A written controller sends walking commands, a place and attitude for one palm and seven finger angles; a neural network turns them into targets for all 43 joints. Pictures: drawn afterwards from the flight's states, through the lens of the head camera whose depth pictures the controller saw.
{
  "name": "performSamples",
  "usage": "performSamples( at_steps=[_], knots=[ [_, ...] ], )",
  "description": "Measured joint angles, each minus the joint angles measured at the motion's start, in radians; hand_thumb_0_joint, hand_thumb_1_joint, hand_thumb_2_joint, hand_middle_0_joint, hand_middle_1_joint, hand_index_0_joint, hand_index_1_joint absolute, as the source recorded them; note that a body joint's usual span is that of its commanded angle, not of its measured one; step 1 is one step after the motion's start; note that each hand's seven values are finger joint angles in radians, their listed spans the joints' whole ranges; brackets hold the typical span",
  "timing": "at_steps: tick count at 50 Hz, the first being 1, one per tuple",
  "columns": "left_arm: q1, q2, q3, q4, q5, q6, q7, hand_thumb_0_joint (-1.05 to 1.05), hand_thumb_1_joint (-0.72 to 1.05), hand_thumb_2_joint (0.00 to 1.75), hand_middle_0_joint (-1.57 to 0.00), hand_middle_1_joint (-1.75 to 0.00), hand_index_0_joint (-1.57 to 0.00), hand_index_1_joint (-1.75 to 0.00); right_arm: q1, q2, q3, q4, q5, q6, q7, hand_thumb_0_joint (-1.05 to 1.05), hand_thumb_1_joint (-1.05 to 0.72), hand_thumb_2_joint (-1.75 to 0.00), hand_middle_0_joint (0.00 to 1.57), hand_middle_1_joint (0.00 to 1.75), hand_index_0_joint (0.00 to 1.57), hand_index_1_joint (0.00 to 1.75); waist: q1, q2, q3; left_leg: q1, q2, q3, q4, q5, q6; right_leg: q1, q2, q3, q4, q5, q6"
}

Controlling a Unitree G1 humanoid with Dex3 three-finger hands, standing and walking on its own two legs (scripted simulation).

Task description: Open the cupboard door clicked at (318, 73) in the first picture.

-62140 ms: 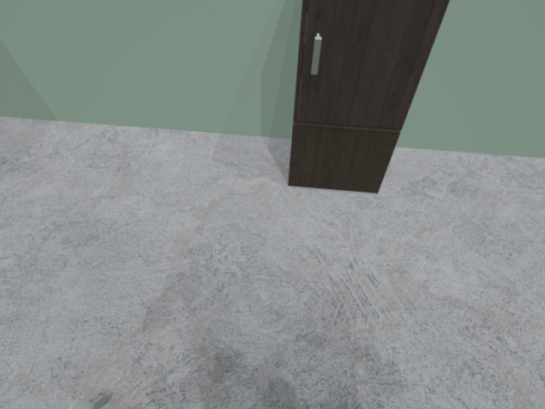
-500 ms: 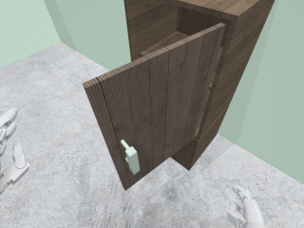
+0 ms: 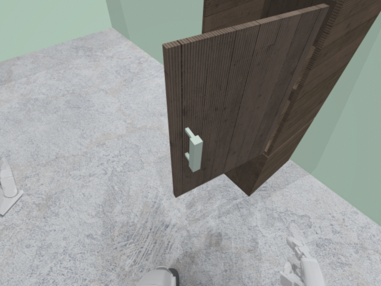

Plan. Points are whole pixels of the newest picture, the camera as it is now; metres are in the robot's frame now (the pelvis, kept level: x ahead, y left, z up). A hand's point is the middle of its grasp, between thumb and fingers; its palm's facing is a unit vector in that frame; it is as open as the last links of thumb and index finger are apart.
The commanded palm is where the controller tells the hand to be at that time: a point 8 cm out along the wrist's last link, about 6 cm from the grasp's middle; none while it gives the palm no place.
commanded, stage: step back with the hand held close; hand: left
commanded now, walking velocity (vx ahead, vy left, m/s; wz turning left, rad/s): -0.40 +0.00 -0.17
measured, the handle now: (191, 149) +0.46 +0.03 -0.03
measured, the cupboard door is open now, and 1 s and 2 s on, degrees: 79 79 79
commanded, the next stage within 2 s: stop stepping back and stand still in 0.14 s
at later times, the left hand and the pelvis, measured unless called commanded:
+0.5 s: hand out of the picture +0.09 +0.24 +0.18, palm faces +0.27 -0.83 -0.48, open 7.4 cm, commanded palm +0.03 +0.29 +0.19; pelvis -0.15 +0.01 +0.00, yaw -9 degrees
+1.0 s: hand out of the picture +0.03 +0.21 +0.18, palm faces +0.24 -0.83 -0.51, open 7.4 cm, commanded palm +0.00 +0.26 +0.19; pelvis -0.20 +0.00 +0.01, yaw -12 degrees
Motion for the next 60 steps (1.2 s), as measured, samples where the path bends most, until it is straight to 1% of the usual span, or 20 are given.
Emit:
performSamples(
  at_steps=[4,6,9,11,14,16,21,24,27,31,34,37,39,42,44,46,48,50,54,60],
  knots=[
    [0.073,-0.013,-0.014,-0.026,-0.012,-0.009,0.013,0.01,0.89,0.9,-0.21,-0.3,-0.21,-0.3,-0.024,0.007,-0.01,0.048,-0.003,0.007,0.018,0.01,-0.91,-0.89,0.2,0.3,0.2,0.3,0.044,-0.02,-0.009,0.0,-0.031,-0.014,0.145,-0.125,-0.047,-0.023,-0.015,0.04,-0.027,0.064,0.014],
    [0.083,-0.013,-0.026,-0.023,-0.011,0.005,0.016,0.01,0.89,0.9,-0.21,-0.3,-0.21,-0.3,-0.021,0.014,-0.007,0.06,-0.005,0.014,0.014,0.01,-0.91,-0.89,0.2,0.3,0.2,0.3,0.054,-0.045,-0.038,0.066,-0.043,-0.008,0.117,-0.131,-0.053,-0.036,-0.027,0.064,-0.049,0.089,0.025],
    [0.007,0.0,-0.042,-0.005,-0.013,0.023,0.018,0.01,0.89,0.9,-0.21,-0.3,-0.21,-0.3,-0.036,0.007,-0.004,0.05,-0.001,0.007,-0.007,0.01,-0.91,-0.89,0.2,0.3,0.2,0.3,0.038,-0.046,-0.039,0.133,-0.039,-0.018,-0.025,0.016,-0.019,-0.086,-0.029,0.057,-0.015,0.082,0.043],
    [-0.064,0.014,-0.036,0.027,-0.012,0.024,0.019,0.01,0.89,0.9,-0.21,-0.3,-0.21,-0.3,-0.07,0.018,-0.006,0.053,-0.004,-0.005,-0.01,0.01,-0.91,-0.89,0.2,0.3,0.2,0.3,0.044,-0.057,-0.001,0.122,-0.04,-0.005,-0.028,0.042,0.008,-0.128,-0.016,0.065,0.115,-0.035,0.039],
    [-0.072,0.018,-0.011,0.036,-0.02,0.033,0.015,0.01,0.89,0.9,-0.21,-0.3,-0.21,-0.3,-0.091,0.039,-0.004,0.039,-0.015,-0.027,0.009,0.01,-0.91,-0.89,0.2,0.3,0.2,0.3,0.032,-0.041,0.006,0.103,-0.003,0.005,-0.053,0.075,0.014,-0.155,0.02,0.037,0.317,-0.116,0.035],
    [-0.036,0.017,-0.002,0.003,-0.026,0.038,0.015,0.01,0.89,0.9,-0.21,-0.3,-0.21,-0.3,-0.082,0.053,0.002,0.026,-0.011,-0.04,0.024,0.01,-0.91,-0.89,0.2,0.3,0.2,0.3,0.027,-0.04,-0.009,0.091,0.021,0.018,-0.078,0.103,0.011,-0.125,0.015,0.009,0.355,-0.127,0.036],
    [0.049,0.012,-0.024,-0.071,-0.034,0.046,0.017,0.01,0.89,0.9,-0.21,-0.3,-0.21,-0.3,-0.025,0.07,0.021,0.009,-0.01,-0.055,0.031,0.01,-0.91,-0.89,0.2,0.3,0.2,0.3,0.003,-0.051,-0.07,0.056,0.042,0.037,-0.157,0.147,-0.011,0.084,-0.02,-0.07,0.11,-0.193,0.013],
    [0.075,0.049,-0.004,-0.091,-0.039,0.048,0.02,0.01,0.89,0.9,-0.21,-0.3,-0.21,-0.3,-0.006,0.074,0.032,-0.005,-0.011,-0.043,0.028,0.01,-0.91,-0.89,0.2,0.3,0.2,0.3,-0.005,-0.108,-0.097,-0.009,0.006,0.069,-0.144,0.068,-0.049,0.213,-0.048,-0.064,-0.153,-0.178,-0.043],
    [0.077,0.038,-0.022,-0.071,-0.04,0.044,0.012,0.01,0.89,0.9,-0.21,-0.3,-0.21,-0.3,-0.012,0.031,0.023,0.046,-0.018,-0.017,0.024,0.01,-0.91,-0.89,0.2,0.3,0.2,0.3,0.004,-0.049,-0.073,-0.055,0.029,0.035,0.022,-0.001,-0.06,0.203,-0.01,-0.051,-0.15,-0.092,-0.053],
    [0.106,0.05,-0.017,-0.018,-0.041,0.042,0.016,0.01,0.89,0.9,-0.22,-0.3,-0.21,-0.3,0.076,0.008,0.008,0.105,0.006,0.01,0.016,0.01,-0.91,-0.89,0.2,0.3,0.2,0.3,0.017,-0.07,-0.134,0.052,-0.002,0.041,0.088,-0.036,-0.045,0.227,-0.026,-0.013,-0.141,-0.099,-0.036],
    [0.067,0.03,-0.01,0.047,-0.036,0.037,0.027,0.01,0.89,0.9,-0.21,-0.3,-0.21,-0.3,0.116,-0.023,-0.004,0.115,0.01,-0.003,-0.005,0.01,-0.91,-0.89,0.2,0.3,0.2,0.3,-0.004,-0.07,-0.163,0.167,-0.023,0.045,-0.025,-0.027,-0.009,0.204,-0.035,-0.011,-0.049,-0.148,-0.027],
    [-0.029,-0.01,-0.022,0.144,-0.029,0.049,0.033,0.01,0.89,0.9,-0.21,-0.3,-0.21,-0.3,0.089,-0.034,-0.017,0.127,0.008,-0.013,-0.018,0.01,-0.91,-0.9,0.2,0.3,0.2,0.3,-0.022,-0.072,-0.137,0.161,-0.035,0.057,0.003,-0.024,0.001,0.115,-0.055,-0.016,0.134,-0.173,0.009],
    [-0.055,-0.018,-0.028,0.17,-0.021,0.063,0.03,0.01,0.89,0.9,-0.21,-0.3,-0.21,-0.3,0.068,-0.022,-0.015,0.122,-0.002,-0.027,-0.017,0.01,-0.91,-0.9,0.2,0.3,0.2,0.3,-0.038,-0.071,-0.113,0.169,-0.03,0.062,-0.015,-0.001,0.0,0.054,-0.057,-0.027,0.2,-0.197,0.005],
    [-0.03,-0.001,-0.037,0.126,-0.017,0.067,0.021,0.01,0.89,0.9,-0.21,-0.3,-0.2,-0.3,0.06,0.006,-0.004,0.092,-0.004,-0.042,-0.009,0.01,-0.91,-0.9,0.2,0.3,0.2,0.3,-0.06,-0.072,-0.078,0.168,-0.018,0.051,-0.033,0.023,-0.013,0.043,-0.059,-0.068,0.087,-0.163,-0.009],
    [0.016,0.009,-0.047,0.069,-0.011,0.054,0.011,0.01,0.89,0.9,-0.21,-0.3,-0.2,-0.3,0.065,0.017,-0.002,0.073,-0.004,-0.039,-0.001,0.01,-0.91,-0.9,0.2,0.3,0.2,0.3,-0.072,-0.056,-0.063,0.133,-0.005,0.025,0.027,-0.07,-0.023,0.047,-0.045,-0.098,0.045,-0.055,-0.04],
    [0.067,0.015,-0.057,0.014,-0.007,0.034,0.002,0.01,0.89,0.9,-0.21,-0.3,-0.21,-0.3,0.075,0.022,-0.005,0.08,-0.007,-0.027,0.007,0.01,-0.91,-0.9,0.2,0.3,0.2,0.3,-0.052,-0.055,-0.07,0.063,-0.015,-0.008,0.213,-0.166,-0.037,0.04,-0.039,-0.102,0.027,-0.027,-0.065],
    [0.107,0.004,-0.055,-0.004,-0.004,0.003,-0.005,0.01,0.89,0.9,-0.21,-0.3,-0.21,-0.3,0.084,0.019,-0.006,0.101,-0.011,-0.019,0.012,0.01,-0.91,-0.9,0.2,0.3,0.2,0.3,-0.02,-0.059,-0.089,0.009,-0.026,-0.021,0.387,-0.149,-0.049,0.044,-0.037,-0.085,-0.019,-0.007,-0.071],
    [0.123,-0.003,-0.041,0.018,0.0,-0.022,-0.005,0.01,0.89,0.9,-0.22,-0.3,-0.21,-0.3,0.097,0.013,-0.007,0.109,-0.011,-0.015,0.009,0.01,-0.91,-0.89,0.2,0.3,0.2,0.3,-0.002,-0.058,-0.107,-0.005,-0.02,-0.016,0.435,-0.11,-0.056,0.057,-0.041,-0.074,-0.077,0.025,-0.065],
    [0.053,-0.006,-0.028,0.132,0.005,-0.034,0.01,0.01,0.89,0.9,-0.22,-0.3,-0.21,-0.3,0.1,-0.006,-0.014,0.113,-0.007,-0.029,-0.01,0.01,-0.91,-0.9,0.2,0.3,0.2,0.3,0.008,-0.042,-0.106,0.06,0.002,0.01,0.259,-0.088,-0.043,0.074,-0.062,-0.087,-0.137,0.054,-0.056],
    [-0.001,-0.052,-0.062,0.142,-0.007,0.01,0.025,0.01,0.89,0.9,-0.21,-0.3,-0.21,-0.3,0.051,-0.039,-0.024,0.101,-0.008,-0.05,-0.009,0.01,-0.91,-0.9,0.2,0.3,0.2,0.3,0.013,-0.009,-0.066,0.263,0.019,0.02,-0.114,-0.018,-0.02,0.067,-0.059,-0.109,-0.082,0.012,-0.03]
  ],
)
